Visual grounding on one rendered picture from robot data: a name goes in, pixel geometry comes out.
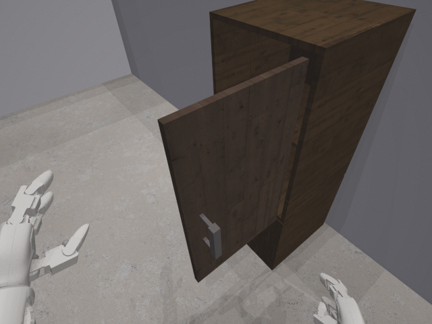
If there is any robot left forearm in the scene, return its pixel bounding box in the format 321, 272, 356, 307
0, 285, 36, 324

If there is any handle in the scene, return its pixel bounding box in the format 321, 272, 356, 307
199, 213, 222, 259

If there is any cupboard door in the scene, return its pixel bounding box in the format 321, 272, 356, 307
158, 57, 309, 282

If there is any robot right hand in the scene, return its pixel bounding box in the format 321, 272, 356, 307
313, 273, 365, 324

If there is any robot left hand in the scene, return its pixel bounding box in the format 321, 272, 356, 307
0, 170, 90, 288

